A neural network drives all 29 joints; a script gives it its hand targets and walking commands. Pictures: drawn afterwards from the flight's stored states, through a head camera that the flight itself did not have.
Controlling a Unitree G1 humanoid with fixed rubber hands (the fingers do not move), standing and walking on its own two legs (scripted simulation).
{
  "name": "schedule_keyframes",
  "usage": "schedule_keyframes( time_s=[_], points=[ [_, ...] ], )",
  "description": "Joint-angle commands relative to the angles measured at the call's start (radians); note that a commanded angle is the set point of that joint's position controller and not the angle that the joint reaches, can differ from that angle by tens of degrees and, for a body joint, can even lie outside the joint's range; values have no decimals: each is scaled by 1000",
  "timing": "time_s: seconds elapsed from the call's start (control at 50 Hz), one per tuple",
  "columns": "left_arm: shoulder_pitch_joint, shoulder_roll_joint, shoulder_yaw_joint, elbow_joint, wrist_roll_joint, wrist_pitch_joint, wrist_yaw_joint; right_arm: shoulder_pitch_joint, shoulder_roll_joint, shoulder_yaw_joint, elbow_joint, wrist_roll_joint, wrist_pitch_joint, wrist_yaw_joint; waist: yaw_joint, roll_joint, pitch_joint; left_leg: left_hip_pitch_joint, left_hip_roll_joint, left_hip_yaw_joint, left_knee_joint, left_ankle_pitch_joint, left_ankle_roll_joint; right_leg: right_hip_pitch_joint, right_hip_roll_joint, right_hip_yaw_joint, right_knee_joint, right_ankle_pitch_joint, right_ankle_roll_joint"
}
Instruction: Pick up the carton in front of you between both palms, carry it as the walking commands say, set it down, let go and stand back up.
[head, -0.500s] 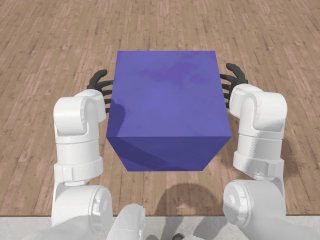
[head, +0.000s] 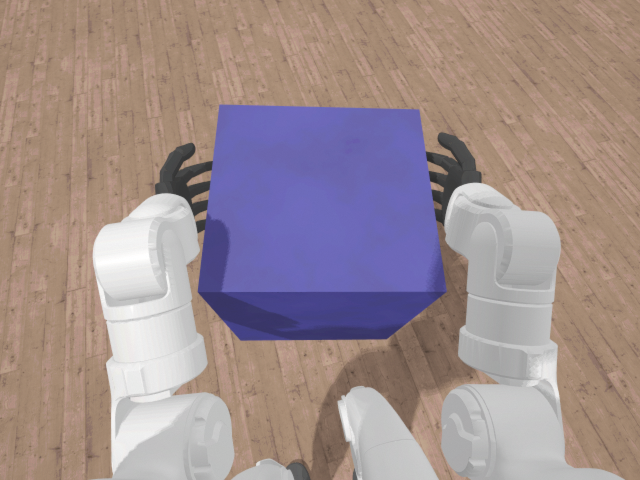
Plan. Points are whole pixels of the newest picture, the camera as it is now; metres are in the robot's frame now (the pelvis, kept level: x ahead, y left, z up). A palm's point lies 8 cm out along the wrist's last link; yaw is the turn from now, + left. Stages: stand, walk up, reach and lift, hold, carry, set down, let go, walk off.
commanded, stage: carry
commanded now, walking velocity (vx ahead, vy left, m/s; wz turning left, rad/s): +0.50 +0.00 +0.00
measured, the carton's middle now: (317, 241) +0.38 -0.05 +0.03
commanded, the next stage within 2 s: none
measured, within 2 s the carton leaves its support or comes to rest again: neither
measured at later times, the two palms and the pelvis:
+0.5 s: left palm (104, 3) +0.68 +0.16 +0.18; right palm out of the picture +0.72 -0.13 +0.18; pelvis +0.33 -0.03 +0.03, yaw +4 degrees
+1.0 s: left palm out of the picture +0.92 +0.17 +0.11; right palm out of the picture +0.93 -0.13 +0.12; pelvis +0.65 +0.02 +0.03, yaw +1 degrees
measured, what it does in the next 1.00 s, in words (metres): climbs: right foot, then left foot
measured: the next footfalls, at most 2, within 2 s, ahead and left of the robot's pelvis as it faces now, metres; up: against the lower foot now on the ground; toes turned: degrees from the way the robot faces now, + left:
right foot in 0.22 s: +0.35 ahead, -0.09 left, +0.00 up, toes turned -3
left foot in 0.68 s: +0.60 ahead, +0.12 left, +0.00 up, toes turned +11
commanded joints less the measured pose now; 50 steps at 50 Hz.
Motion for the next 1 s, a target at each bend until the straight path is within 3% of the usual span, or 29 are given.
schedule_keyframes(
  time_s=[0.0, 0.06, 0.12, 0.16, 0.18, 0.2, 0.22, 0.24, 0.26, 0.3, 0.32, 0.38, 0.42, 0.5, 0.6, 0.64, 0.66, 0.68, 0.7, 0.72, 0.74, 0.76, 0.78, 0.86, 0.92, 0.98],
  points=[
    [-639, -774, -636, 22, -266, -53, -132, -804, 1104, 777, -111, 525, 27, 299, 63, -26, -658, 544, 257, -361, -180, 812, 128, 1, -30, -47, -368, 69, 3],
    [-661, -753, -645, 56, -270, -29, -121, -747, 1050, 709, -21, 491, 56, 310, 77, 99, -619, 501, 197, -199, -207, 816, 74, 161, 14, -126, -688, 318, -5],
    [-705, -747, -653, 103, -306, 16, -122, -688, 984, 629, 91, 435, 91, 317, 85, 137, -570, 491, 183, -129, -196, 887, 35, 313, 52, -191, -905, 451, -5],
    [-752, -757, -654, 148, -349, 47, -132, -698, 944, 586, 147, 409, 115, 315, 148, 143, -575, 473, 185, -80, -52, 958, -14, 484, 60, -211, -1018, 483, -15],
    [-782, -762, -650, 167, -376, 60, -137, -709, 925, 568, 166, 398, 127, 312, 183, 110, -606, 412, 170, -50, 69, 863, -36, 633, 43, -203, -1048, 477, -20],
    [-799, -771, -640, 187, -404, 71, -144, -741, 902, 544, 179, 392, 138, 306, 219, 55, -636, 255, 153, -52, 212, 578, -57, 809, -74, -67, -999, 465, -29],
    [-855, -745, -623, 203, -422, 79, -150, -768, 897, 521, 193, 383, 151, 300, 195, -139, -683, 48, 66, -68, 421, 24, -73, 987, -333, 276, -898, 737, -108],
    [-858, -764, -608, 238, -444, 88, -155, -778, 897, 489, 205, 377, 166, 288, 227, -286, -721, -226, -50, -130, 671, -223, -87, 1093, -414, 589, -1026, 460, -277],
    [-891, -829, -605, 220, -484, 94, -163, -818, 902, 478, 200, 362, 171, 275, 226, -188, -680, -303, 20, -189, 728, -180, -66, 1037, -388, 566, -1065, 300, -259],
    [-1017, -922, -624, 170, -558, 100, -178, -856, 916, 447, 173, 340, 173, 251, 217, -55, -614, -304, 58, -175, 644, -75, -60, 901, -322, 401, -1088, 398, -187],
    [-1060, -968, -626, 159, -584, 102, -184, -858, 927, 428, 168, 323, 174, 241, 212, -42, -617, -282, 80, -178, 599, -56, -62, 857, -316, 356, -1099, 380, -171],
    [-1043, -1045, -601, 197, -601, 95, -197, -798, 964, 398, 203, 277, 171, 225, 199, -90, -632, -255, 103, -150, 459, -12, -87, 828, -296, 264, -1144, 366, -141],
    [-979, -1083, -584, 251, -578, 80, -209, -751, 1003, 399, 241, 253, 157, 226, 207, -106, -616, -275, 117, -121, 322, 12, -107, 856, -298, 209, -1166, 440, -144],
    [-819, -1143, -561, 305, -509, 31, -232, -640, 1119, 446, 278, 239, 108, 247, 217, -145, -573, -222, 101, -36, 31, 162, -126, 914, -248, 53, -1167, 662, -86],
    [-601, -1166, -628, 188, -432, -33, -233, -526, 1232, 581, 124, 288, 44, 277, 214, -206, -558, -77, 46, 48, -231, 311, -114, 1010, -197, -89, -1090, 901, -29],
    [-496, -1151, -680, 96, -411, -54, -222, -447, 1240, 639, 30, 300, 24, 285, 186, -186, -630, 219, 29, 101, -342, 386, -87, 918, -165, -168, -900, 965, 18],
    [-452, -1131, -714, 44, -403, -60, -218, -386, 1235, 665, -15, 304, 15, 289, 165, -153, -678, 451, 109, 18, -314, 364, -55, 748, -153, -173, -769, 815, 52],
    [-396, -1105, -748, 8, -400, -63, -219, -316, 1217, 682, -57, 298, 7, 291, 144, -7, -749, 641, 302, -230, -228, 533, -18, 563, -112, -168, -570, 484, 70],
    [-378, -1147, -786, -26, -414, -64, -224, -289, 1164, 702, -84, 272, -9, 287, 146, 265, -810, 923, 457, -540, -236, 614, 139, 203, -8, -103, -366, 29, 92],
    [-322, -1119, -815, -65, -415, -72, -226, -211, 1178, 733, -117, 281, -17, 289, 143, 265, -788, 934, 468, -571, -274, 596, 167, 72, 6, -45, -213, -128, 77],
    [-281, -1118, -842, -105, -418, -85, -225, -178, 1178, 764, -182, 288, -26, 293, 139, 180, -754, 921, 443, -497, -263, 628, 142, 11, -32, -15, -189, -113, 61],
    [-238, -1117, -864, -147, -417, -98, -224, -152, 1182, 794, -242, 294, -34, 298, 139, 61, -727, 866, 428, -434, -278, 625, 105, 11, -76, -2, -249, -52, 58],
    [-194, -1112, -883, -184, -414, -109, -223, -133, 1174, 823, -300, 301, -43, 302, 141, 21, -686, 794, 413, -378, -312, 605, 76, 41, -103, -9, -360, -12, 61],
    [14, -1086, -934, -281, -400, -126, -216, 82, 1142, 850, -362, 318, -47, 327, 150, 83, -638, 651, 365, -213, -383, 530, 52, 195, -84, -88, -678, 8, 93],
    [88, -1030, -942, -328, -403, -112, -218, 170, 1079, 849, -384, 320, -26, 340, 149, 146, -559, 565, 313, -91, -391, 586, 5, 290, -52, -167, -876, 195, 89],
    [120, -964, -937, -311, -407, -79, -231, 213, 1005, 833, -356, 300, 0, 343, 148, 143, -489, 509, 287, -30, -358, 560, -26, 376, -37, -224, -979, 316, 83]
  ],
)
